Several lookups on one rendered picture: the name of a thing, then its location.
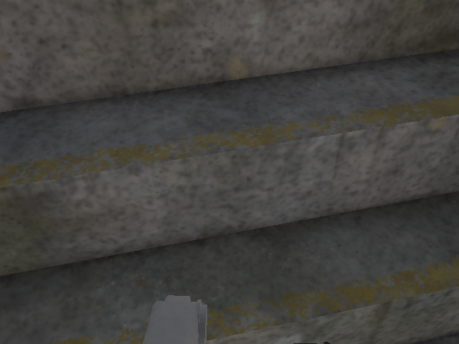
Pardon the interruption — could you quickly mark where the left robot shin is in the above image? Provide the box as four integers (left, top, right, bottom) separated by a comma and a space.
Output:
149, 301, 162, 322

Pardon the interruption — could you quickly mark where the left robot thigh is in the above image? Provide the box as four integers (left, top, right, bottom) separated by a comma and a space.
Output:
143, 295, 207, 344

